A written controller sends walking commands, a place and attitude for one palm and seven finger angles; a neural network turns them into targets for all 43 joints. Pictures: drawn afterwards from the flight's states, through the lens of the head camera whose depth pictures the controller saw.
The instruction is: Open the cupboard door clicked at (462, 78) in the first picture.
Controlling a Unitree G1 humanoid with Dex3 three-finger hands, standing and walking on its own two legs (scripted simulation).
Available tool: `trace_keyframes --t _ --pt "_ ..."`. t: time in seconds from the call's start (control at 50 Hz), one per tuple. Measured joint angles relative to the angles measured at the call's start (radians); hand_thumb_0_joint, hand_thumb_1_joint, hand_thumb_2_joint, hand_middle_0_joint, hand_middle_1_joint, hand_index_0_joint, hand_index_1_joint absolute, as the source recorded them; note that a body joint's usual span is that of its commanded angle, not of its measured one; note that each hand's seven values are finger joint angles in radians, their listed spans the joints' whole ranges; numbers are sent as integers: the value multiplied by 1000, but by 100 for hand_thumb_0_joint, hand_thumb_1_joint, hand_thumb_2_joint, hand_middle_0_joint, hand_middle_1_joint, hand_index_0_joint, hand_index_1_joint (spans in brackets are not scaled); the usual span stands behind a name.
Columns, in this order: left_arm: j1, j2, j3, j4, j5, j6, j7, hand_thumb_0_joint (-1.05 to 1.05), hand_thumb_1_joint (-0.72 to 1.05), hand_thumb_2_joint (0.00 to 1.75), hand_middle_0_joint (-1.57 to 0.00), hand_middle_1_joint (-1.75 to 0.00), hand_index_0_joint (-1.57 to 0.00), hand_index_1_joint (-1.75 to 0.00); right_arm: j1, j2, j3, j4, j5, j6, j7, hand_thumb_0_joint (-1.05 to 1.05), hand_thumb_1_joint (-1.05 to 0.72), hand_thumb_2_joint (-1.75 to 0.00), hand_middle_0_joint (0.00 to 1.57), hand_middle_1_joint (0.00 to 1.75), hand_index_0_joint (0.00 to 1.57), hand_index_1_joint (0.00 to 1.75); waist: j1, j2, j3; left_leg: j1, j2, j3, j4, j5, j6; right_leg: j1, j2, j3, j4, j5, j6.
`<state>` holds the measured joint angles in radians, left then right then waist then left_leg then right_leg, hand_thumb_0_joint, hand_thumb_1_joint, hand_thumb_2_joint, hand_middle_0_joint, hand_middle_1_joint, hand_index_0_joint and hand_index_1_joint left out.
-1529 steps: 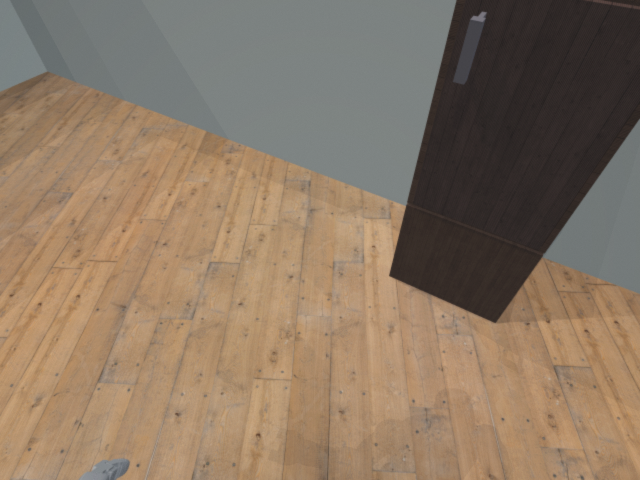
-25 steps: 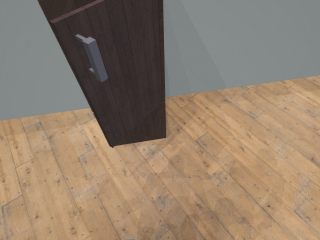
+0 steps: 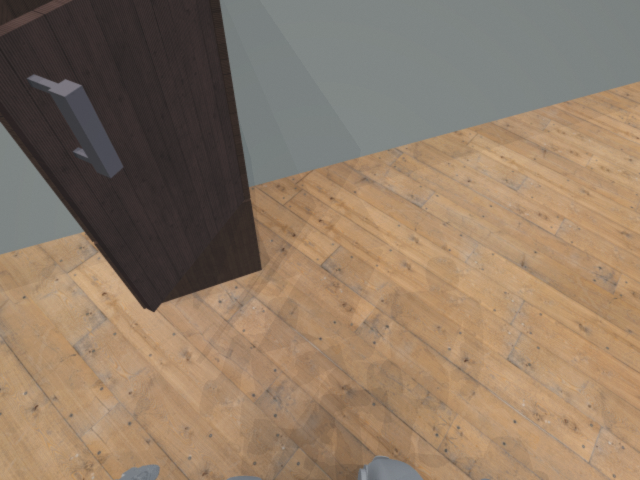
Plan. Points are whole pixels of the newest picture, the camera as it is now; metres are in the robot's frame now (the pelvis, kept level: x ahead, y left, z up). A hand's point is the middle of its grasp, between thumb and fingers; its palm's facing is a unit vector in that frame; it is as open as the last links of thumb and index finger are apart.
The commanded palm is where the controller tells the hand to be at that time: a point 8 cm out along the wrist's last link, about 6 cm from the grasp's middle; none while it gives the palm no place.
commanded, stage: walk to a spot facing it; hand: left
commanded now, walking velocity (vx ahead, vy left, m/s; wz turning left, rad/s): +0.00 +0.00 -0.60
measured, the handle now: (76, 127) +0.46 +0.36 +0.14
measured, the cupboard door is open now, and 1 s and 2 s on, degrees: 41 41 41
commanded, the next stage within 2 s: none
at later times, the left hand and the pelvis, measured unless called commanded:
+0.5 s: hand (204, 461) +0.15 +0.18 -0.17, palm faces -0.26 -0.95 -0.19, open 7.4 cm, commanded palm none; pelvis +0.01 +0.01 +0.00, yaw -18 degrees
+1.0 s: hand (255, 430) +0.20 +0.11 -0.17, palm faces -0.54 -0.82 -0.19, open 7.4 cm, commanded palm none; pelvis +0.05 -0.03 +0.00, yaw -36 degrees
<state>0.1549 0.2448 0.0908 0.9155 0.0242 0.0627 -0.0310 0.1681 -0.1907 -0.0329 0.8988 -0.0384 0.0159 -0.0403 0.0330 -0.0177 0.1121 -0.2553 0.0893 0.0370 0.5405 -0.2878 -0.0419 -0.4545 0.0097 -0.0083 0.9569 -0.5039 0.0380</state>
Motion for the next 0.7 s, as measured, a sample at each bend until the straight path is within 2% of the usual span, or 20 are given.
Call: trace_keyframes --t 0.06,0.08,0.1,0.12,0.16,0.22,0.26,0.3,0.36,0.38,0.4,0.44,0.48,0.52,0.56,0.64,0.68,0.7 --pt "0 -2 -7 -19 -1 -11 -9 0 91 89 -20 -30 -19 -30 24 -13 -4 4 2 9 5 1 -90 -89 20 30 20 30 -9 32 0 0 40 24 31 -24 -17 67 -9 -44 -169 58 -8" --pt "4 0 -8 -25 -2 -17 -11 0 91 89 -20 -30 -19 -30 32 -18 -7 3 5 13 8 1 -90 -89 20 30 20 30 -11 38 -3 -8 50 33 60 -42 -25 101 -11 -53 -247 117 -15" --pt "15 11 -11 -36 0 -26 -12 0 91 89 -20 -30 -20 -30 45 -20 -10 -1 10 18 11 1 -90 -89 20 30 20 30 -15 23 -14 -31 45 51 108 -65 -25 135 -26 -34 -339 201 -36" --pt "14 11 -10 -33 1 -37 -6 0 91 89 -20 -30 -20 -30 41 -30 -16 2 16 25 13 1 -90 -89 20 30 20 30 -13 25 -13 -65 44 44 194 -142 -24 120 -22 -18 -333 227 -51" --pt "5 -3 -17 -22 4 -39 8 0 91 89 -20 -30 -20 -30 20 -54 -27 13 23 43 13 1 -90 -89 20 30 20 30 -22 47 13 -129 20 -5 378 -242 -17 101 -5 -3 -285 197 -59" --pt "13 -13 -18 -12 7 -31 27 0 91 89 -20 -30 -20 -30 -5 -65 -35 22 28 50 11 1 -90 -89 20 30 20 30 -27 35 28 -192 -20 -16 514 -236 -17 113 4 36 -319 205 -54" --pt "21 -14 -19 -2 9 -25 32 0 91 89 -20 -30 -20 -30 -13 -61 -36 16 31 45 12 1 -91 -89 20 30 20 30 -28 13 27 -195 -38 -5 475 -217 -17 122 5 65 -354 230 -50" --pt "29 -15 -20 6 10 -19 32 0 91 89 -20 -30 -20 -30 -15 -53 -35 7 33 38 13 1 -91 -89 20 30 20 30 -29 -7 18 -172 -53 3 375 -192 -15 125 8 94 -377 247 -45" --pt "38 -15 -21 16 6 -9 29 0 90 89 -20 -30 -20 -30 -8 -42 -28 -6 35 20 11 1 -91 -89 20 30 20 30 -33 -21 0 -97 -70 6 153 -101 -6 112 23 130 -374 250 -28" --pt "44 -19 -21 13 1 -3 27 0 90 89 -20 -30 -20 -30 5 -46 -23 -14 32 9 10 1 -91 -89 20 30 20 30 -36 -7 -16 -68 -58 -8 59 -67 12 95 41 131 -355 241 -25" --pt "36 -18 -20 15 -3 3 24 0 90 89 -20 -30 -20 -30 10 -42 -22 -14 25 -1 7 1 -90 -89 20 30 20 30 -39 -6 -17 -74 -52 -7 57 -23 33 70 46 124 -298 165 -24" --pt "20 -8 -15 15 0 9 16 0 91 89 -20 -30 -20 -30 23 -25 -10 -8 12 -8 5 1 -90 -89 20 30 20 30 -33 -19 -9 -71 -40 13 79 -15 48 13 41 90 -116 38 -19" --pt "5 -1 -8 13 3 9 7 1 91 89 -20 -30 -20 -30 46 -10 0 1 6 -9 5 1 -90 -89 20 30 20 30 -27 -22 -10 -46 -22 31 50 -11 44 -30 26 48 38 21 -8" --pt "-5 0 -4 6 2 8 -1 1 91 89 -20 -30 -20 -30 65 -1 6 9 4 -6 4 1 -90 -89 20 30 20 30 -21 -16 -14 -18 -3 49 8 3 37 -39 3 10 83 36 3" --pt "-10 -4 -5 -3 1 5 -6 1 91 89 -20 -30 -20 -30 78 2 6 16 3 -4 4 1 -90 -89 20 30 20 30 -22 -1 -17 2 18 68 -19 13 30 -17 -16 -21 30 40 7" --pt "-20 -8 -11 -11 0 -4 -10 0 91 89 -20 -30 -19 -30 94 -3 0 22 4 -3 11 1 -90 -89 20 30 20 30 -39 26 -19 16 57 113 -10 -4 9 68 -28 -56 -160 50 -6" --pt "-22 -7 -16 -15 0 -13 -10 0 91 89 -20 -30 -19 -30 104 -12 -7 22 8 0 16 1 -90 -89 20 30 20 30 -47 37 -21 8 75 134 34 -32 -6 136 -26 -70 -305 144 -21" --pt "-16 2 -19 -24 2 -23 -9 0 91 89 -20 -30 -19 -30 114 -13 -10 18 13 4 19 1 -90 -89 20 30 20 30 -49 22 -30 -12 70 149 81 -51 -12 171 -40 -53 -386 227 -44"
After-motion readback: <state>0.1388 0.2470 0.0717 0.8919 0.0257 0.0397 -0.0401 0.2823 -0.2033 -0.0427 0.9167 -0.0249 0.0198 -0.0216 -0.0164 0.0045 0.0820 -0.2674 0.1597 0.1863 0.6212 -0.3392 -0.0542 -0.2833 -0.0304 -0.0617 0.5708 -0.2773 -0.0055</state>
